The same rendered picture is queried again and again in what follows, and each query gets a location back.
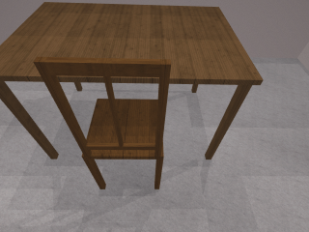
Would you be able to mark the chair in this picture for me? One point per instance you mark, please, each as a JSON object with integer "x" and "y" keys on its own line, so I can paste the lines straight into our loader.
{"x": 120, "y": 129}

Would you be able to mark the table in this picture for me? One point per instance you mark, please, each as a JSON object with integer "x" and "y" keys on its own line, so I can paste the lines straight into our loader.
{"x": 199, "y": 41}

